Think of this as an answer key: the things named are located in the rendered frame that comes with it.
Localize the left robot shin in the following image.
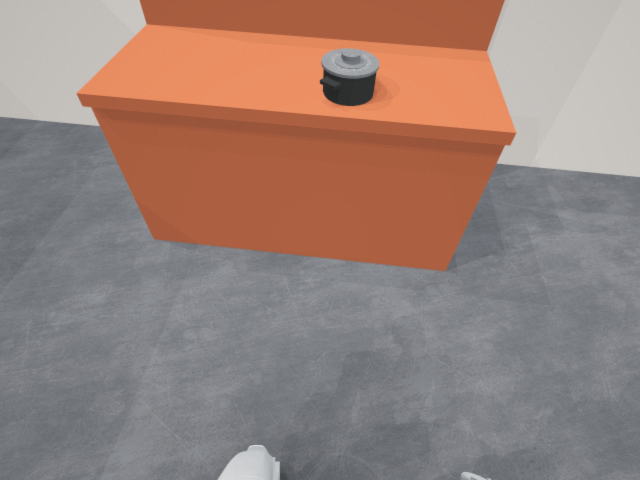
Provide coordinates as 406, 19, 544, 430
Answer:
247, 445, 269, 454

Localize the lid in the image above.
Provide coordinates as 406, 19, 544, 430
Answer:
321, 48, 379, 79

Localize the left robot thigh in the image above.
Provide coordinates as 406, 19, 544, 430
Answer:
218, 450, 280, 480

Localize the knob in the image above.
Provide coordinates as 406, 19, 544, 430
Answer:
341, 48, 361, 62

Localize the table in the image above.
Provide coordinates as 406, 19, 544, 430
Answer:
76, 0, 516, 271

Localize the pot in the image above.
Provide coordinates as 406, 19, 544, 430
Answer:
320, 70, 376, 106

